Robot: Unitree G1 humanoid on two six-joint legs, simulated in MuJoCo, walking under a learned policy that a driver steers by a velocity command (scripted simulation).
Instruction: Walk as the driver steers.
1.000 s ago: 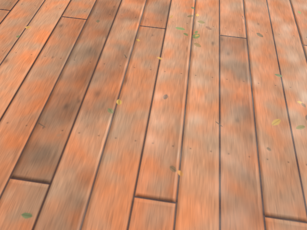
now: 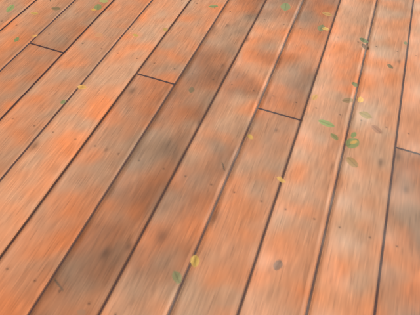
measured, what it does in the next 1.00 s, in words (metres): walks ahead, turning left: right foot, then left foot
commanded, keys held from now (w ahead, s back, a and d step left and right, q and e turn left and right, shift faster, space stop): w+q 1.00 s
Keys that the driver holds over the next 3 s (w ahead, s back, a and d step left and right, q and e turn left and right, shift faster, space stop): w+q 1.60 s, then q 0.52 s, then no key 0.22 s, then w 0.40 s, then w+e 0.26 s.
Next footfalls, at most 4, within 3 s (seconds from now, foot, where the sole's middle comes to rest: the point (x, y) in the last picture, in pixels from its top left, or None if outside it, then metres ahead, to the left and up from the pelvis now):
0.42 right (251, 312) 0.44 -0.10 -0.75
0.94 left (136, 263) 0.58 0.26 -0.75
1.42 right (143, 174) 0.93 0.27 -0.75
1.90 left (48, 195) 0.83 0.60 -0.75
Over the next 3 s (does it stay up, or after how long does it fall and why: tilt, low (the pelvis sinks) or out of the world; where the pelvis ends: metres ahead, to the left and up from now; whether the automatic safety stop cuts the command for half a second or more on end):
stays up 0.91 0.66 0.02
